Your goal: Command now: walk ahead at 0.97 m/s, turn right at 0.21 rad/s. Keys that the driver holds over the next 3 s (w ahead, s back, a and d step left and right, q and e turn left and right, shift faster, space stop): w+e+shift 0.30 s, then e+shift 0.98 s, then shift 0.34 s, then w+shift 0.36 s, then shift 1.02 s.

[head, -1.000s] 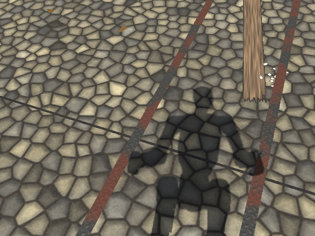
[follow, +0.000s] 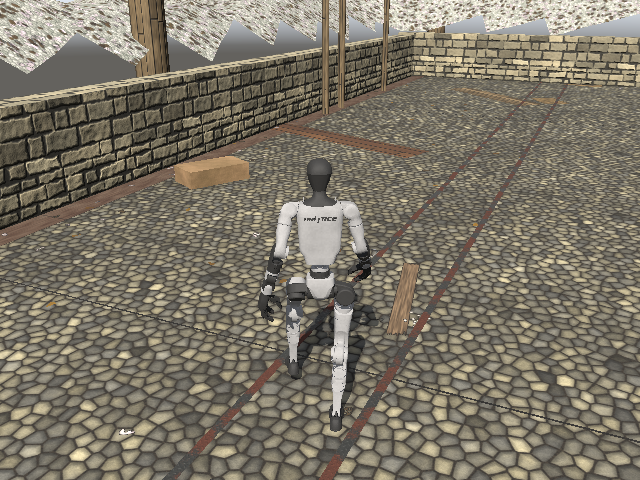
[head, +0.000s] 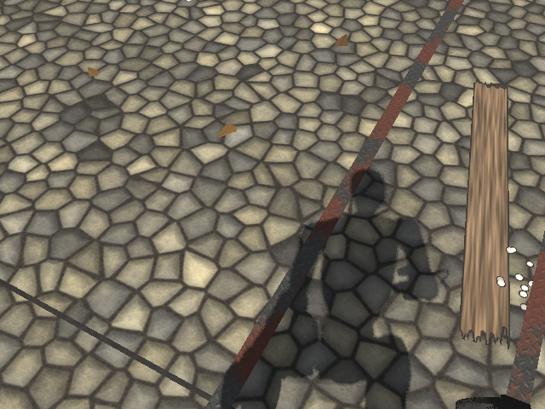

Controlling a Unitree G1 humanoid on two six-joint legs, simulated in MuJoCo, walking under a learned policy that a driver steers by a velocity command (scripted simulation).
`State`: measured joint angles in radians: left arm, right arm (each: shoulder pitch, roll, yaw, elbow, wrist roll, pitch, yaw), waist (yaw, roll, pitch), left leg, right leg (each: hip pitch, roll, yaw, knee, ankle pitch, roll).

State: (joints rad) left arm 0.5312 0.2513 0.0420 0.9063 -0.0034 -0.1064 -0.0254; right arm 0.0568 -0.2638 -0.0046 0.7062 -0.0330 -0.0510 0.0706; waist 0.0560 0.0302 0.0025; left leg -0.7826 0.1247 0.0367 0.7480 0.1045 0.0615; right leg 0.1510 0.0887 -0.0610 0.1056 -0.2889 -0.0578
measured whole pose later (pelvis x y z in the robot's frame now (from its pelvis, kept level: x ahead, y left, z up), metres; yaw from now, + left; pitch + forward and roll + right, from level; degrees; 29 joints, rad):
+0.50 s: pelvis +0.45 -0.02 -0.01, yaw -20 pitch +0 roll +3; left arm 0.04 0.30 0.05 0.68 -0.03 -0.04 -0.07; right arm 0.40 -0.27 -0.05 0.90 0.02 -0.09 -0.03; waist -0.06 -0.03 0.08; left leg 0.13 0.01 0.30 0.36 -0.43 -0.02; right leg -0.68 -0.02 -0.11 0.70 0.07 -0.08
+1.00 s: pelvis +0.69 -0.07 +0.00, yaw -50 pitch +2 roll +1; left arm 0.19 0.34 0.11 0.57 -0.03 0.06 0.05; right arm 0.02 -0.30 -0.06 0.65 0.00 -0.05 -0.02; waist 0.04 0.03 0.05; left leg -0.51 -0.08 -0.22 0.62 -0.18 -0.09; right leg -0.29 0.26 0.37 0.57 -0.24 -0.09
